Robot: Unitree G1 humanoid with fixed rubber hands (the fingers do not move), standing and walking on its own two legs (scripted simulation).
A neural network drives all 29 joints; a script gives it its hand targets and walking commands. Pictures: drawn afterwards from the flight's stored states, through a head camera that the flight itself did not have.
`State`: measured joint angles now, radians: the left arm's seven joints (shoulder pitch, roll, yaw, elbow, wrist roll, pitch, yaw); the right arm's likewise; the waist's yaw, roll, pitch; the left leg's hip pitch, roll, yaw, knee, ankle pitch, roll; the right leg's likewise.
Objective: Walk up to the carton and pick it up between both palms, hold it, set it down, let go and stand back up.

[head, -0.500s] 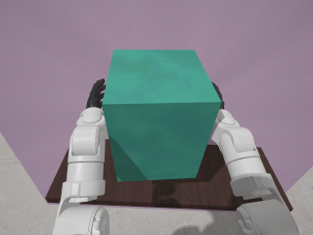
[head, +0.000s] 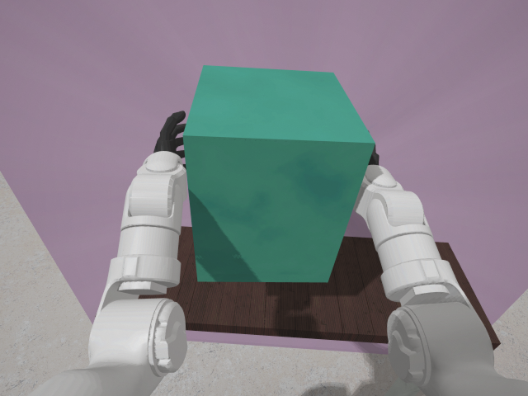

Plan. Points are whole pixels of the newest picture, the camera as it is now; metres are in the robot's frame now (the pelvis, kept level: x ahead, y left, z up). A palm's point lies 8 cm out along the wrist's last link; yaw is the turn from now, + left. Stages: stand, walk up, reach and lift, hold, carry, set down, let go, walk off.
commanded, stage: hold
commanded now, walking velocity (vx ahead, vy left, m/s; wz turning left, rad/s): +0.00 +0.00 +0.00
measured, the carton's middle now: (266, 175) +0.39 +0.01 +0.19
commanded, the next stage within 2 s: set down in 1.64 s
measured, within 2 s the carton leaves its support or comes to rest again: neither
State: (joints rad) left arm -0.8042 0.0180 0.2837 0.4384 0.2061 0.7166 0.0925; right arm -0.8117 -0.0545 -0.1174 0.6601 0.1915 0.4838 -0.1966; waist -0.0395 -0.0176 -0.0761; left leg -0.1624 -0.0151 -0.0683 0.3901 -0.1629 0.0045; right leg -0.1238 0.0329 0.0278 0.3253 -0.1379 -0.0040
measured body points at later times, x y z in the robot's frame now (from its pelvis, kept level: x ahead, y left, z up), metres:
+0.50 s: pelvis +0.01 +0.00 +0.00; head -0.04 +0.03 +0.44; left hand +0.39 +0.15 +0.20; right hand +0.39 -0.14 +0.20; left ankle +0.03 +0.11 -0.75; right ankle +0.03 -0.12 -0.75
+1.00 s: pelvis +0.02 +0.00 +0.00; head -0.03 +0.01 +0.45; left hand +0.40 +0.15 +0.20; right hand +0.40 -0.14 +0.20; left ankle +0.03 +0.11 -0.75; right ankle +0.03 -0.12 -0.75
